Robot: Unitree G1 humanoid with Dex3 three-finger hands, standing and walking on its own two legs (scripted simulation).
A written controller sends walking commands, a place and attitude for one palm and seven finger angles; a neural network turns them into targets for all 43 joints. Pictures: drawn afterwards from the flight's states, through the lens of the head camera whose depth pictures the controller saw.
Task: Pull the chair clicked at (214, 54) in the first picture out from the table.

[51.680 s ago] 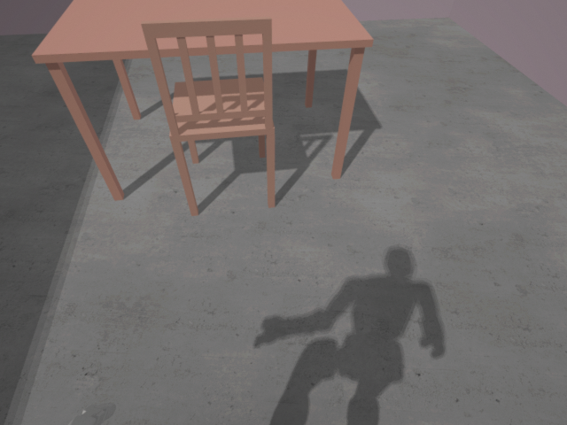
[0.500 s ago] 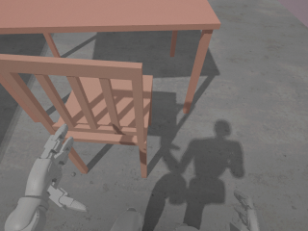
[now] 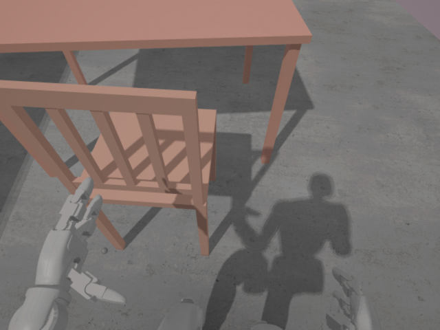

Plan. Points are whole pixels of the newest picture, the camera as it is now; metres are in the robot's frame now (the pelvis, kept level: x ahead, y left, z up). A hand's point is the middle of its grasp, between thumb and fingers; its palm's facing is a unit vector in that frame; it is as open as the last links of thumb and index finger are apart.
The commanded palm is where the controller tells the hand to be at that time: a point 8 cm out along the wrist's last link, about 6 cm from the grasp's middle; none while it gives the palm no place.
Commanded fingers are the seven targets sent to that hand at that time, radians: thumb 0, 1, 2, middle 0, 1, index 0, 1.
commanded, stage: aim the fingers beside a spindle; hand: left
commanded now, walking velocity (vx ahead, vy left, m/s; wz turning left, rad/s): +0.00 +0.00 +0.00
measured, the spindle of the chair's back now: (117, 151) +0.49 +0.26 -0.01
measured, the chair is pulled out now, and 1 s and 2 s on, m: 0.29 0.29 0.29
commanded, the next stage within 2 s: none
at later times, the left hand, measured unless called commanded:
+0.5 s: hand (125, 236) +0.28 +0.18 +0.02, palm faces -0.04 -1.00 -0.03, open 16.9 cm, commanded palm +0.26 +0.24 +0.02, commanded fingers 0.00 -0.50 0.30 -0.06 -0.08 -0.06 -0.08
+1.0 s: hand (140, 223) +0.31 +0.17 +0.01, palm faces -0.04 -1.00 -0.04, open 16.9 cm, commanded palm +0.29 +0.22 +0.00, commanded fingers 0.00 -0.50 0.30 -0.06 -0.08 -0.06 -0.08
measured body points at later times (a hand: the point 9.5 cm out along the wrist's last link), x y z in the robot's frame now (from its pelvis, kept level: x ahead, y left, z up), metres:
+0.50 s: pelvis +0.00 +0.00 -0.01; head +0.07 +0.01 +0.43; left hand +0.27 +0.24 +0.02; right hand +0.15 -0.25 -0.10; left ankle +0.07 +0.09 -0.66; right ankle -0.02 -0.10 -0.66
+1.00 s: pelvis +0.00 +0.00 -0.03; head +0.08 +0.01 +0.42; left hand +0.30 +0.22 +0.01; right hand +0.15 -0.25 -0.12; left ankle +0.07 +0.09 -0.66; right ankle -0.02 -0.10 -0.66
